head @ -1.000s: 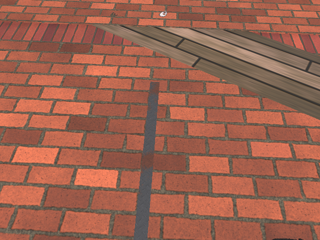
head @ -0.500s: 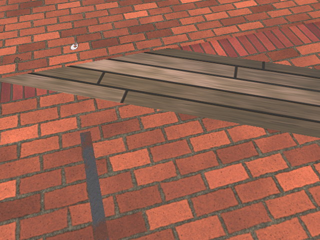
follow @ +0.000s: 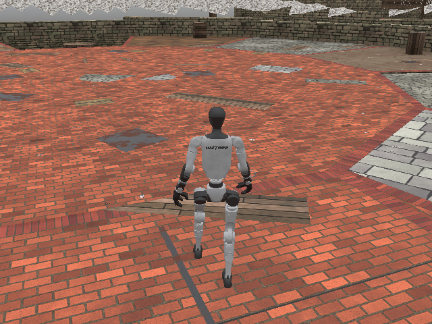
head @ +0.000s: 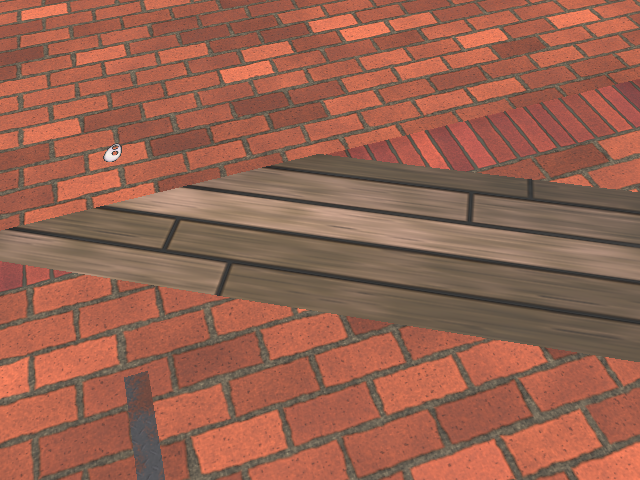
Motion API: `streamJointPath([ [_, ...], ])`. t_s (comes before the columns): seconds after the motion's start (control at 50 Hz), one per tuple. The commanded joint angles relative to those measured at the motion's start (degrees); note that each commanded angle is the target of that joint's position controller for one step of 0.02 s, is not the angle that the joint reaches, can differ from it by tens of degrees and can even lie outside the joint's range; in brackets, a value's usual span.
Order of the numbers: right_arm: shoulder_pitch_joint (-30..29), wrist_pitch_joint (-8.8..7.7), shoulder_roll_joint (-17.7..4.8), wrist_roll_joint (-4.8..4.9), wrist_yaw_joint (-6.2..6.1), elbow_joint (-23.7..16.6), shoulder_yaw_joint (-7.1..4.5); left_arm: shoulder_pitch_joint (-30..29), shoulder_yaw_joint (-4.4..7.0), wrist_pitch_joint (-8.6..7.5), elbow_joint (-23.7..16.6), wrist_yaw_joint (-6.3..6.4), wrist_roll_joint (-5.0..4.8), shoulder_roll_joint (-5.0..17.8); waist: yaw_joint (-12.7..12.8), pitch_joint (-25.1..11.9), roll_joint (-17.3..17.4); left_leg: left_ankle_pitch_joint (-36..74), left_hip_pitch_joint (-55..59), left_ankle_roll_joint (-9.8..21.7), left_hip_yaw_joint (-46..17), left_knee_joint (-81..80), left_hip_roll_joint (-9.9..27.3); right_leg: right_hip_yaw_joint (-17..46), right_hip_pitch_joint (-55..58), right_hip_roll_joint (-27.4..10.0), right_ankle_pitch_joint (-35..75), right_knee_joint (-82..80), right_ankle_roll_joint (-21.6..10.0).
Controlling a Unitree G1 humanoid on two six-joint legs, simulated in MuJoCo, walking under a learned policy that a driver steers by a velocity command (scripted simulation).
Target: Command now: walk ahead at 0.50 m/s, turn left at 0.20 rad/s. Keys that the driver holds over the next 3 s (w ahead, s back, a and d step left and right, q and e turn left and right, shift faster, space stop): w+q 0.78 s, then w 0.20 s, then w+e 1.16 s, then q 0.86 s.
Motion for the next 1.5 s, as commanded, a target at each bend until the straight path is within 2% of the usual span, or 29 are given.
streamJointPath([
  [0.02,-7.88,-1.26,-5.05,0.4,1.36,-6.19,-0.69,3.42,2.29,0.23,-0.4,0.57,0.04,9.26,1.1,2.46,-6.46,-5.3,-3.92,2.73,0.11,-1.29,-0.83,3.83,4.9,-19.13,28.9,-0.01,-6.21],
  [0.06,-3.02,-1.07,-6.8,0.26,1.76,-5.41,-1.46,1.26,2.49,0.72,-0.98,0.99,0.17,10.35,-1.91,-1.39,-8.03,-10.08,3.92,4.58,2.62,-1.1,-4.03,1.26,6.27,-18.69,46.86,6.09,-4.55],
  [0.1,11.48,-0.55,-10.75,-0.21,1.26,-1.79,-3.7,-0.97,2.12,1.36,-2.12,1.5,0.24,10.35,-9.38,-9.84,-6.31,-7.04,24.96,7.76,2.41,-2.57,-6.11,-3.04,-0.2,-14.86,54.96,25.31,-1.55],
  [0.12,19.0,-0.24,-15.84,-0.73,0.74,-1.31,-5.08,2.66,1.0,0.67,-3.93,1.45,1.12,7.27,-9.49,-17.08,3.23,-7.26,45.08,14.89,-18.0,-2.45,6.38,-5.49,-18.89,-9.4,33.95,46.27,2.03],
  [0.14,20.38,0.06,-14.69,0.35,0.89,-0.91,-4.67,5.45,-0.6,-0.97,-3.47,0.45,1.11,2.94,-7.97,-22.07,13.81,-15.81,58.07,22.88,-43.92,-11.81,15.03,-0.39,-36.91,0.37,-12.25,61.97,4.92],
  [0.16,19.06,0.29,-11.33,0.62,0.77,-1.14,-3.64,1.7,0.23,-2.67,-4.6,-0.44,-0.59,7.84,-9.64,-18.42,8.02,-24.76,57.3,19.88,-42.47,-14.51,13.51,6.04,-44.07,-3.48,-12.19,65.57,3.39],
  [0.18,15.89,0.44,-9.74,0.17,0.45,-2.54,-3.31,-3.7,0.25,-3.58,-6.42,-0.79,-1.9,8.75,-9.55,-11.55,3.72,-24.07,50.02,17.63,-34.94,-15.15,11.6,5.17,-45.99,-6.11,-7.98,63.66,2.62],
  [0.22,10.48,0.26,-7.61,-0.66,0.25,-4.24,-2.49,-6.89,0.8,-3.75,-7.33,-0.13,0.29,8.9,-5.69,-4.44,-3.46,-12.98,34.72,15.66,-26.08,-17.39,7.92,4.11,-41.05,-9.94,-2.69,53.19,2.82],
  [0.3,10.15,0.46,-8.97,-0.47,-0.73,-5.56,-2.76,-5.51,0.72,-1.7,-8.35,0.63,1.13,6.72,-2.8,-2.67,-0.08,-2.7,24.67,16.12,-19.76,-20.23,4.79,2.27,-36.19,-10.73,0.33,42.27,5.83],
  [0.42,15.44,1.73,-10.37,0.5,-2.27,-5.13,-3.48,-17.18,-0.33,-1.97,-12.02,0.2,0.53,4.16,-7.19,-1.5,1.75,-6.03,20.09,11.34,-14.76,-18.69,-0.16,0.82,-29.63,-6.3,21.61,19.51,7.86],
  [0.52,18.33,2.95,-9.91,0.57,-2.7,-5.05,-3.52,-20.15,0.49,-3.22,-13.81,-0.94,-0.34,6.87,-7.3,-1.58,3.27,-9.58,28.04,10.1,-22.94,-11.73,2.61,2.89,-27.52,-4.69,16.04,12.17,6.31],
  [0.58,15.81,3.01,-7.35,0.08,-2.57,-6.76,-2.72,-8.53,2.16,-4.1,-11.53,-0.46,0.36,10.28,-0.71,-7.76,3.96,-5.34,25.19,6.77,-21.96,0.77,-0.76,4.01,-9.06,-8.28,14.33,9.58,1.5],
  [0.6,16.01,2.68,-4.09,-0.93,-2.42,-8.19,-1.54,0.93,3.09,-4.01,-10.72,0.1,1.03,13.9,2.81,-15.86,-3.07,-15.34,17.07,4.38,-15.94,17.08,-4.97,14.03,6.12,-18.69,12.5,10.81,-2.31],
  [0.62,24.17,2.13,-2.21,0.88,-2.32,-9.85,-0.79,4.47,3.92,-2.98,-8.45,-0.32,1.14,17.06,-1.37,-21.13,-23.6,-40.41,-2.49,1.48,-9.66,33.0,-10.75,39.83,20.89,-30.02,0.66,6.14,-11.07],
  [0.64,23.2,2.22,-8.43,1.37,-2.46,-8.1,-1.86,2.67,2.7,-2.61,-9.76,-0.49,0.02,11.23,-0.01,-15.87,-15.93,-38.36,-8.95,0.7,-10.73,39.94,-5.52,40.94,17.55,-29.67,-9.96,4.14,-9.63],
  [0.68,14.29,2.83,-10.01,0.41,-2.36,-9.51,-2.67,-1.94,1.42,-1.9,-10.4,-0.25,0.51,7.71,0.48,-4.99,-6.03,-28.57,-8.5,-0.31,-7.72,40.72,-2.09,24.85,3.82,-24.45,-1.1,2.11,-6.03],
  [0.78,12.12,3.89,-5.48,0.69,-1.26,-12.0,-2.37,-4.61,1.26,-2.32,-8.4,-0.35,0.45,6.98,-2.74,-0.38,-8.62,-22.05,-5.19,-1.42,-5.41,33.52,2.16,8.95,-7.43,-20.32,13.04,-4.26,-6.64],
  [0.92,2.35,2.44,-2.81,-0.09,0.14,-14.28,-0.63,-1.7,1.92,-1.63,-4.66,-0.56,-0.47,10.37,-0.4,1.09,-5.9,-6.39,-0.82,-1.03,-1.58,10.08,0.59,-2.22,-6.82,-18.24,21.34,-5.61,-6.18],
  [1.02,-3.05,1.76,-4.43,0.12,1.05,-16.97,-0.91,2.98,2.26,0.0,-1.23,-0.7,-2.09,12.72,-0.27,2.47,-7.61,-12.45,3.2,1.7,1.26,0.98,-1.6,-0.81,-0.55,-21.5,27.24,-1.81,-5.07],
  [1.06,6.46,1.46,-7.6,-0.34,0.7,-14.46,-2.7,1.85,1.99,0.64,-0.59,-0.48,-2.4,13.24,-6.7,-2.91,-7.92,-11.2,18.69,3.97,3.68,-4.37,-4.89,-2.78,-1.84,-19.36,41.71,9.39,-3.03],
  [1.08,15.23,1.6,-10.99,-0.74,0.01,-11.98,-4.3,2.23,1.18,0.43,-0.7,-0.36,-1.86,11.5,-10.68,-8.9,-6.99,-8.33,33.81,5.55,1.62,-2.89,-3.01,-4.56,-8.96,-16.51,38.84,20.7,-0.91],
  [1.1,29.79,0.32,-14.29,-6.69,-0.65,-7.1,-3.94,8.69,-2.94,-2.05,-0.78,-5.07,10.07,-0.72,-11.65,-21.78,5.63,-3.54,62.16,16.3,-13.82,-1.29,8.38,-6.61,-25.83,-8.35,6.5,34.81,0.85],
  [1.12,37.79,-0.06,-11.44,-6.12,-0.22,-5.99,-2.86,12.72,-3.28,-3.59,-1.92,-6.87,7.9,-1.52,-13.14,-27.86,11.58,-22.62,73.42,22.1,-41.01,-12.07,18.26,3.13,-42.33,-1.04,-16.06,47.52,0.41],
  [1.14,35.06,-0.86,-8.35,-6.91,-0.53,-3.82,-2.72,-0.01,-1.6,-4.11,-2.54,-6.41,4.42,3.37,-15.4,-5.13,6.08,-35.74,59.41,14.17,-35.29,-16.74,14.67,6.8,-54.53,-3.69,-8.21,53.76,-1.08],
  [1.16,26.09,-1.16,-8.24,-4.38,-0.53,-4.22,-2.42,-2.1,-1.42,-4.24,-2.98,-4.94,3.17,4.68,-11.17,0.32,6.64,-37.2,47.03,11.69,-27.04,-18.3,14.01,4.54,-53.04,-6.88,-3.91,56.16,-2.03],
  [1.18,21.87,-1.1,-5.11,-3.03,-1.0,-4.94,-1.14,-0.09,-1.1,-4.02,-2.61,-3.66,3.97,6.01,-7.98,-2.22,3.78,-32.29,41.02,11.35,-22.75,-19.44,13.47,3.75,-47.83,-9.46,-1.24,55.55,-2.45],
  [1.24,12.95,-1.27,1.09,-4.96,-1.94,-6.63,1.42,2.52,-2.77,-2.29,-1.83,-3.64,4.93,2.03,-1.42,-2.14,2.41,-16.04,27.22,11.36,-12.06,-23.78,13.04,4.84,-38.29,-12.46,4.06,53.67,-1.19],
  [1.34,15.9,-2.47,-2.35,-7.42,-1.81,-3.99,0.85,-4.97,-3.61,-1.47,-4.0,-5.82,3.62,0.48,-3.06,0.6,0.13,-2.69,27.0,11.95,3.77,-26.83,10.34,1.82,-42.22,-12.85,20.5,39.86,1.72],
  [1.5,24.67,-1.96,-5.38,-6.28,0.51,3.02,0.52,-16.27,-2.71,0.48,-7.82,-5.23,3.71,2.31,-6.09,4.97,0.43,5.96,41.02,10.46,10.12,-23.73,12.76,-2.26,-41.5,-8.74,23.29,21.16,-0.59],
])
Next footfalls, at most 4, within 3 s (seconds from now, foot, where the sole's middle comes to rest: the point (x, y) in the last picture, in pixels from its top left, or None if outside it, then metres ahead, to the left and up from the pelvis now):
0.10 left None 0.25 0.13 -0.78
0.58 right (371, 446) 0.55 -0.02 -0.78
1.08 left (204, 388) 0.66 0.35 -0.78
1.60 right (270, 247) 1.07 0.25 -0.78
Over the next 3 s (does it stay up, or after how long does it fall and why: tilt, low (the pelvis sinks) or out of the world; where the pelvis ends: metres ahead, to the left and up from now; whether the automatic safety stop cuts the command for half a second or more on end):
stays up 1.43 0.40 -0.11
